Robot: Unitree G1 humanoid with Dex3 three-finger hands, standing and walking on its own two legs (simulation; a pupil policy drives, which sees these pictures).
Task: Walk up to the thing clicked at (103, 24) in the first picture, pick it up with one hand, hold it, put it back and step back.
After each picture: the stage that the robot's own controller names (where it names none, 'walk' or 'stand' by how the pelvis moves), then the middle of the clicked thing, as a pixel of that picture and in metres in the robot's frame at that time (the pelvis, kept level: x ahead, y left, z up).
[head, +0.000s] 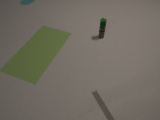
stand; (102, 28) +1.58 -0.24 -0.65
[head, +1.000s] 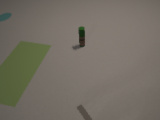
walk; (81, 37) +1.48 +0.11 -0.63
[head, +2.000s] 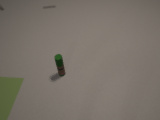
walk; (60, 65) +0.97 +0.28 -0.65
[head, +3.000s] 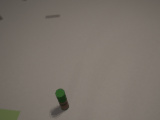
walk; (62, 100) +0.59 +0.22 -0.65
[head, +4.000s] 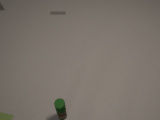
stand; (61, 109) +0.47 +0.17 -0.63
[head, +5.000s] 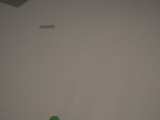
stand; out of the picture +0.41 +0.18 -0.65
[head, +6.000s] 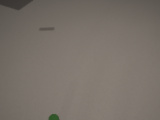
stand; out of the picture +0.44 +0.19 -0.66
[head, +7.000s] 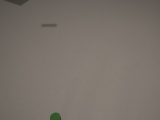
stand; out of the picture +0.43 +0.18 -0.66
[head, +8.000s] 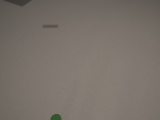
stand; out of the picture +0.42 +0.17 -0.66
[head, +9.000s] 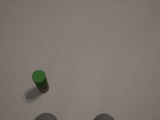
go down; (41, 82) +0.46 +0.19 -0.48
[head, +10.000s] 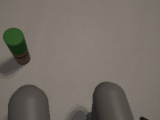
go down; (19, 49) +0.50 +0.23 -0.26
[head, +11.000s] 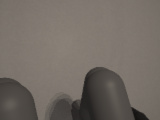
close in; out of the picture +0.48 +0.27 -0.18
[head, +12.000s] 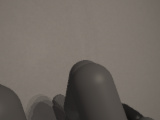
close; out of the picture +0.47 +0.30 -0.16
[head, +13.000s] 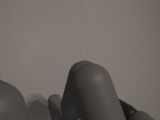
lift; out of the picture +0.44 +0.28 -0.17
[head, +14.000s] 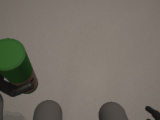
lift; (20, 73) +0.34 +0.19 +0.02
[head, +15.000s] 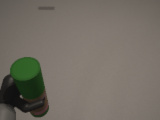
hold; (33, 92) +0.30 +0.16 +0.03
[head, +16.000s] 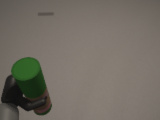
hold; (35, 91) +0.31 +0.16 +0.03
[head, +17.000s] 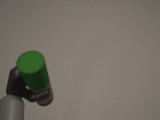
crouch; (39, 83) +0.34 +0.14 +0.00
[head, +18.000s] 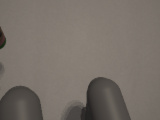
lower; out of the picture +0.50 +0.23 -0.04
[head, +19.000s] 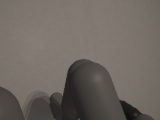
lower; out of the picture +0.46 +0.30 -0.16
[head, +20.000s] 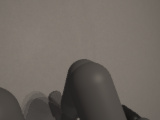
lower; out of the picture +0.46 +0.31 -0.17
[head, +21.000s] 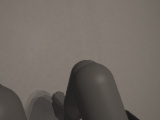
lower; out of the picture +0.46 +0.30 -0.16
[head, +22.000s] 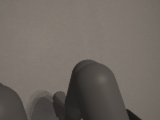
lower; out of the picture +0.45 +0.30 -0.17
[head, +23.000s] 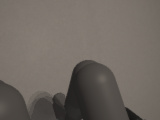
loosen; out of the picture +0.44 +0.27 -0.17
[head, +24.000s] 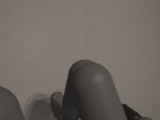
withdraw; out of the picture +0.44 +0.28 -0.17
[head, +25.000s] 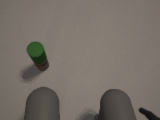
walk; (39, 58) +0.48 +0.20 -0.33
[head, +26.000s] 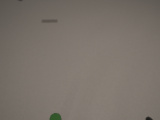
stand; out of the picture +0.41 +0.16 -0.59
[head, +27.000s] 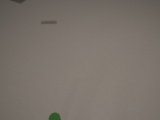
stand; out of the picture +0.42 +0.17 -0.60
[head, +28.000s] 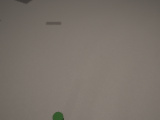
stand; out of the picture +0.43 +0.16 -0.63
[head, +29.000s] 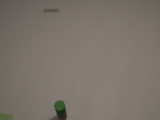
walk; (61, 111) +0.45 +0.15 -0.64
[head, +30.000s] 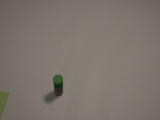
walk; (58, 86) +0.59 +0.13 -0.64
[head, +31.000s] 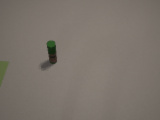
walk; (52, 53) +0.88 +0.25 -0.62
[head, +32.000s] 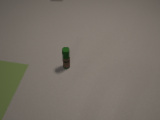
stand; (66, 58) +1.05 +0.17 -0.64
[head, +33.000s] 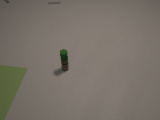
stand; (64, 60) +1.05 +0.18 -0.66
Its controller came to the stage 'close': yes
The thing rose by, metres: 0.68
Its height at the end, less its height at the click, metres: +0.00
